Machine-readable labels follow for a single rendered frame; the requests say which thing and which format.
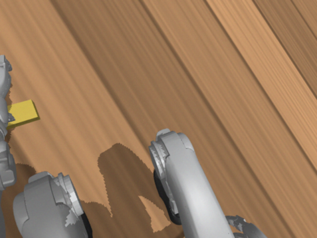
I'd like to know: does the left robot foot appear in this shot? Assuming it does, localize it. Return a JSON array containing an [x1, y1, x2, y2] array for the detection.
[[81, 212, 93, 238]]

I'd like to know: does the left robot hand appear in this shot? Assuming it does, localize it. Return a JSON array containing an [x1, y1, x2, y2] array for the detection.
[[0, 55, 15, 122]]

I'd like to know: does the right robot foot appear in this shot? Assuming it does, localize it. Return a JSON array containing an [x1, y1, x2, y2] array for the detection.
[[154, 170, 182, 225]]

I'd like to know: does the small box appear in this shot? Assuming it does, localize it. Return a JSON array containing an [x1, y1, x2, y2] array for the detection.
[[6, 100, 40, 130]]

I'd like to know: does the left robot arm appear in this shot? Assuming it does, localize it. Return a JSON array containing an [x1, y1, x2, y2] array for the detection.
[[0, 96, 17, 238]]

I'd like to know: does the right robot hand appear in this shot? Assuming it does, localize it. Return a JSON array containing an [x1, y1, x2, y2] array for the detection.
[[225, 215, 267, 238]]

